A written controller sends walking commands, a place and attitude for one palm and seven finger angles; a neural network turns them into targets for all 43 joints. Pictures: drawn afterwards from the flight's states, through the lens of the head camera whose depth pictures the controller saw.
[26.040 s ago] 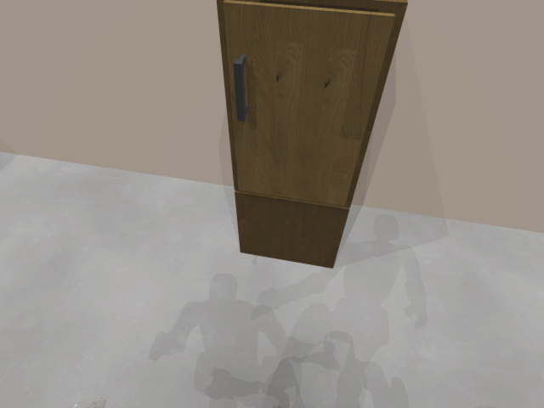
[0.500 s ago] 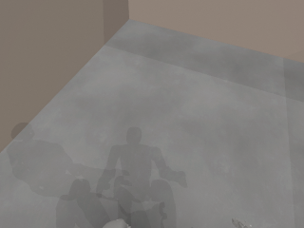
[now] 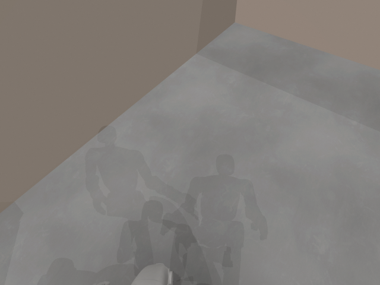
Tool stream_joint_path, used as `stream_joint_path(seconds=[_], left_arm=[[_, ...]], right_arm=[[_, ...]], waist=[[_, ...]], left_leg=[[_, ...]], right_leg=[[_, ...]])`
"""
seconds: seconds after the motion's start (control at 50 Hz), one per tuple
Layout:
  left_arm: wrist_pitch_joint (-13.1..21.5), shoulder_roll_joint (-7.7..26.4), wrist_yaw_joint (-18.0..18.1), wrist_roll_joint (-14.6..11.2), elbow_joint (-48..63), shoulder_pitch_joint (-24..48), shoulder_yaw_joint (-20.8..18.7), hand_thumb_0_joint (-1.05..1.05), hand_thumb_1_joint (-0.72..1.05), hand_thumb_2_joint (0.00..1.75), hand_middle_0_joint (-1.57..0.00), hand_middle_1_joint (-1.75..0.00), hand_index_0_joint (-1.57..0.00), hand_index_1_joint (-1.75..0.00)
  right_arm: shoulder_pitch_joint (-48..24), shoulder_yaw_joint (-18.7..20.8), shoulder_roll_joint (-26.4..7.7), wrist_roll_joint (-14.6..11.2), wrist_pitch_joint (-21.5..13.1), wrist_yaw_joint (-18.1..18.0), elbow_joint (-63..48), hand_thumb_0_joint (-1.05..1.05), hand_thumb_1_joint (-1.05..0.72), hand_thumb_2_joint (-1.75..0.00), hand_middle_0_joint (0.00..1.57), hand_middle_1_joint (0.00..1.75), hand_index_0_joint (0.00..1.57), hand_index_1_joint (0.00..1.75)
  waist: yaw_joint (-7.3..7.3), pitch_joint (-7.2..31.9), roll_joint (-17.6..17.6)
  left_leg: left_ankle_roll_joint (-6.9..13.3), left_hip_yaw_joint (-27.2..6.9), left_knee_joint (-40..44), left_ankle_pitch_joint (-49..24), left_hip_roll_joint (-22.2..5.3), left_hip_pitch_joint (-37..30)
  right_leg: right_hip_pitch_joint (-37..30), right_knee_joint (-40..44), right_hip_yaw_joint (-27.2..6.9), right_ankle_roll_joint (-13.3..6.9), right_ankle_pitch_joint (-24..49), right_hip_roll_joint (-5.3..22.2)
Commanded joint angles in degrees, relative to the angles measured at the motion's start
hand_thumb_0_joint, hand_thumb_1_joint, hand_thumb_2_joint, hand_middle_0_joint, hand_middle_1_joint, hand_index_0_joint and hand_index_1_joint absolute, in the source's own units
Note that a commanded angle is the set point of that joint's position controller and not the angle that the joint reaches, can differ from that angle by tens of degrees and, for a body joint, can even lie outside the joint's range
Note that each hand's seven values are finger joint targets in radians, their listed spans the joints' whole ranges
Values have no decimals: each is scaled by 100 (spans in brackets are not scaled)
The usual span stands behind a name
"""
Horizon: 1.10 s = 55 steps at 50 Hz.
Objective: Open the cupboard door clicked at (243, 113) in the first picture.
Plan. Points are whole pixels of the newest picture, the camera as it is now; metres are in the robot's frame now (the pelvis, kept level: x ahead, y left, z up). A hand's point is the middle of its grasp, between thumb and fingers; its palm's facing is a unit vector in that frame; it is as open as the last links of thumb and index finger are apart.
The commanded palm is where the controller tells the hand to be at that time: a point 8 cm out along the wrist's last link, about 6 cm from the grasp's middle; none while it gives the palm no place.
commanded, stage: turn to face it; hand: left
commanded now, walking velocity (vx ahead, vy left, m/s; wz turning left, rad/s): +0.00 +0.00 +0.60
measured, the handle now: out of the picture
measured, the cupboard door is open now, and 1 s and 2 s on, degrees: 49 49 49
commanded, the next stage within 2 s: none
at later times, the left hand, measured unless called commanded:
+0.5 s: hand out of the picture +0.07 +0.23 -0.16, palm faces +0.30 -0.91 -0.27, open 7.4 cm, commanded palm none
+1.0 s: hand out of the picture -0.05 +0.19 -0.19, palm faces +0.60 -0.76 -0.24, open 7.3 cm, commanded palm none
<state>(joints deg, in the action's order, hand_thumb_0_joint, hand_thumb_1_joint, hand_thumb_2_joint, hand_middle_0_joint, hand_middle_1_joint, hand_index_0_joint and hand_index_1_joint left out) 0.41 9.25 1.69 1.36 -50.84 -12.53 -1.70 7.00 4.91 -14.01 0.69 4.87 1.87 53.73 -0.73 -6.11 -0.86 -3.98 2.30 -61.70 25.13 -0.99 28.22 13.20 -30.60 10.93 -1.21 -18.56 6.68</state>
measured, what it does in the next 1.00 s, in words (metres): steps on the spot, turning left: left foot, then right foot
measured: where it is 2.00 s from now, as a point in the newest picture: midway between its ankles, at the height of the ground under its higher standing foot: outside the picture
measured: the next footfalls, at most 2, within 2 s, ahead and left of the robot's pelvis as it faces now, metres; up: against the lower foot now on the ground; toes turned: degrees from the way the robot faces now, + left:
left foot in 0.20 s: +0.03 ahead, +0.13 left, +0.00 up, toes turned +15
right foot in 0.58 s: +0.11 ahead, -0.12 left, +0.00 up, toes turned +16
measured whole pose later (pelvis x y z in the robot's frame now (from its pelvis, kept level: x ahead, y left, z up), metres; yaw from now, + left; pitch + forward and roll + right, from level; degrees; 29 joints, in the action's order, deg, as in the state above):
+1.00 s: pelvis +0.03 -0.01 -0.02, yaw +36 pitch +1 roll +1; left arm -2.4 13.9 1.1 1.2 -52.3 -12.4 -4.0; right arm 6.0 4.1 -12.8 1.0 2.1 1.8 51.6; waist 0.3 -6.5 3.2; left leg 1.6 4.7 -37.9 18.5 -0.2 19.6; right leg 20.9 -53.5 9.5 3.7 -31.6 9.4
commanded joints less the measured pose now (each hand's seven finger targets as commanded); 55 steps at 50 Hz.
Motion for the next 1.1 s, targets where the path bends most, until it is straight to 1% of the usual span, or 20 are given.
stream_joint_path(seconds=[0.0, 0.08, 0.14, 0.16, 0.18, 0.2, 0.32, 0.42, 0.5, 0.52, 0.56, 0.6, 0.66, 0.8, 0.88, 0.9, 0.92, 0.94, 0.98, 1.08], left_arm=[[92, 1221, 61, 2, 197, -606, -355, 0, 90, 90, -20, -30, -20, -30], [62, 1342, 46, 34, 135, -572, -456, 0, 90, 90, -20, -30, -20, -30], [59, 1382, -15, -21, 137, -320, -487, 0, 90, 90, -20, -30, -20, -30], [31, 1185, -61, -69, 304, -236, -467, 0, 90, 90, -20, -30, -20, -30], [-6, 842, -79, -87, 614, 84, -319, 0, 90, 90, -20, -30, -20, -30], [-106, 1020, -13, -13, 732, 379, -330, 0, 90, 90, -20, -30, -20, -30], [-215, 845, -101, -22, 278, 125, -372, 0, 90, 90, -20, -30, -20, -30], [-190, 770, -102, -33, 430, 344, -331, 0, 90, 90, -20, -30, -20, -30], [-100, 827, -79, -62, 371, -120, -360, 0, 90, 90, -20, -30, -20, -30], [-39, 994, -52, -47, 337, -352, -403, 0, 90, 90, -20, -30, -20, -30], [26, 1795, 17, 51, 365, -520, -507, 0, 90, 90, -20, -30, -20, -30], [40, 1366, 66, -14, 429, -47, -397, 0, 90, 90, -20, -30, -20, -30], [39, 1057, 63, -8, 545, 355, -301, 0, 90, 90, -20, -30, -20, -30], [32, 1369, 34, 35, 253, -327, -451, 0, 90, 90, -20, -30, -20, -30], [3, 1436, -26, -20, 243, -202, -515, 0, 90, 90, -20, -30, -20, -30], [-22, 1282, -59, -60, 349, -152, -496, 0, 90, 90, -20, -30, -20, -30], [-49, 845, -109, -93, 631, 120, -355, 0, 90, 90, -20, -30, -20, -30], [-125, 903, -51, -7, 853, 611, -293, 0, 90, 90, -20, -30, -20, -30], [-142, 861, -20, -37, 636, 697, -342, 0, 90, 90, -20, -30, -20, -30], [-212, 872, -105, -33, 324, 298, -357, 0, 90, 90, -20, -30, -20, -30]], right_arm=[[-486, -63, -115, -9, -168, 9, -551, 0, -90, -90, 20, 30, 20, 30], [-502, -74, -120, -24, -220, 7, -615, 0, -90, -90, 20, 30, 20, 30], [226, 6, -390, 32, -289, -13, -509, 0, -90, -90, 20, 30, 20, 30], [719, 156, -958, 86, -337, -45, -426, 0, -90, -90, 20, 30, 20, 30], [1082, 287, -1531, 72, -321, -103, -384, 0, -90, -90, 20, 30, 20, 30], [1212, 254, -1500, 37, -292, -134, -283, 0, -90, -90, 20, 30, 20, 30], [136, 103, -978, 74, -400, -249, -555, 0, -90, -90, 20, 30, 20, 30], [224, 177, -1029, 109, -354, -211, -525, 0, -90, -90, 20, 30, 20, 30], [-34, 219, -1005, 79, -291, -201, -631, 0, -90, -90, 20, 30, 20, 30], [-54, 211, -871, 38, -292, -185, -675, 0, -90, -90, 20, 30, 20, 30], [32, 151, -389, -2, -302, -134, -844, 0, -90, -90, 20, 30, 20, 30], [29, 176, -493, 38, -204, -137, -659, 0, -90, -90, 20, 30, 20, 30], [156, 86, -318, 14, -137, -40, -467, 0, -90, -90, 20, 30, 20, 30], [-339, -38, -111, -15, -206, 11, -546, 0, -90, -90, 20, 30, 20, 30], [189, 22, -332, 12, -290, -11, -487, 0, -90, -90, 20, 30, 20, 30], [606, 128, -761, 51, -340, -26, -417, 0, -90, -90, 20, 30, 20, 30], [1091, 312, -1448, 92, -355, -79, -374, 0, -90, -90, 20, 30, 20, 30], [1396, 303, -1541, 63, -295, -120, -242, 0, -90, -90, 20, 30, 20, 30], [969, 229, -1230, 75, -362, -266, -354, 0, -90, -90, 20, 30, 20, 30], [317, 114, -968, 76, -415, -266, -520, 0, -90, -90, 20, 30, 20, 30]], waist=[[311, 873, 1202], [324, 834, 1320], [-151, 1167, 754], [-435, 1499, -536], [-621, 1517, -1888], [-619, 1464, -920], [36, 701, -677], [-34, 733, -786], [228, 774, -903], [352, 844, -459], [468, 975, 1790], [178, 756, 1599], [-61, 696, 1286], [344, 814, 1333], [-5, 1039, 934], [-270, 1335, 6], [-559, 1410, -1823], [-659, 1254, -1038], [-459, 1173, -1405], [-19, 876, -559]], left_leg=[[51, 278, 934, -27, -19, 272], [207, 474, 1920, 0, -22, -296], [385, 491, 3433, -1217, 36, -1849], [905, -885, 3735, -2839, -1019, -3001], [1881, -2725, 3929, -5299, -2476, -3440], [2004, -2383, 3851, -4483, -2511, -3080], [1323, -1308, 4176, -3138, -1247, -1685], [1310, -1552, 4078, -2721, -1098, -1530], [1090, -1741, 3615, -2514, -884, -822], [842, -1602, 3211, -2030, -594, -422], [210, -333, 429, 1154, 501, 769], [176, -636, -1040, 633, 60, 769], [35, -282, -812, -57, -111, 510], [94, 376, 1573, 156, 18, -131], [273, 493, 3270, -968, 114, -1483], [589, -339, 3728, -2218, -557, -2601], [1551, -2615, 3940, -4622, -2208, -3295], [1867, -2503, 3872, -4558, -2498, -2925], [1666, -2162, 3896, -4316, -1897, -2562], [1335, -1455, 4125, -3387, -1238, -1937]], right_leg=[[-1543, 533, -505, -383, 4642, 1299], [-1318, 330, -368, -452, 4335, 1556], [-529, -889, 89, -54, 3679, 1409], [783, -2105, 316, 341, 1633, 877], [2204, -3411, -27, 661, -2098, 123], [2248, -3767, -762, 570, -2042, 112], [1769, -3278, -1012, 623, -508, -49], [1182, -1873, -832, 597, -572, -358], [-105, -309, -695, 508, 164, -590], [-762, 542, -873, 456, 600, -352], [-1160, 1463, -3137, -621, 1539, 2255], [-575, 1207, -2544, -749, 2148, 1811], [-517, 926, -993, -458, 2951, 1219], [-1208, 468, -520, -457, 3911, 1427], [-603, -457, -87, -68, 3304, 1391], [413, -1471, 135, 251, 2124, 1096], [2091, -2880, 120, 687, -1834, 180], [2214, -3461, -619, 570, -2087, 135], [2373, -3873, -1074, 584, -1413, 99], [1777, -3249, -1061, 627, -504, -70]])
